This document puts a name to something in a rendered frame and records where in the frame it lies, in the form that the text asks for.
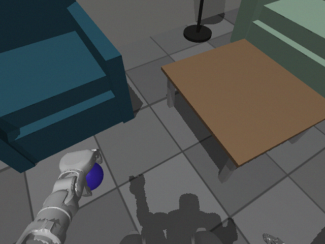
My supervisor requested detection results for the armchair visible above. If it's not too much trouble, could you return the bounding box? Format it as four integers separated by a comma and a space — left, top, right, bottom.
0, 0, 135, 173

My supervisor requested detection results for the sofa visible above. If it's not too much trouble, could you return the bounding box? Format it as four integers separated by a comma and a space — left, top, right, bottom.
230, 0, 325, 98

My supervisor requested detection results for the left robot arm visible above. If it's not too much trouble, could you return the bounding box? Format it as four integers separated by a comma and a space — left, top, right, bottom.
16, 169, 86, 244

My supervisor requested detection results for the coffee table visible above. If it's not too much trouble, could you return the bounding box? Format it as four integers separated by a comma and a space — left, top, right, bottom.
161, 39, 325, 183

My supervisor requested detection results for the floor lamp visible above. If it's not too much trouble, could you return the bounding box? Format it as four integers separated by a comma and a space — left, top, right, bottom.
183, 0, 212, 43

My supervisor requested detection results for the ball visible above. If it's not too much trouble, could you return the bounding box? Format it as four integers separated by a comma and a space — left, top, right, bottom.
86, 162, 104, 191

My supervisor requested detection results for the left robot hand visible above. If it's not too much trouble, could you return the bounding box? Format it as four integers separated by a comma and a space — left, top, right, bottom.
59, 149, 103, 197

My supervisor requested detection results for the right robot hand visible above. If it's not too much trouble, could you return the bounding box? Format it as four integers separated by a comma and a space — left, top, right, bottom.
263, 233, 285, 244

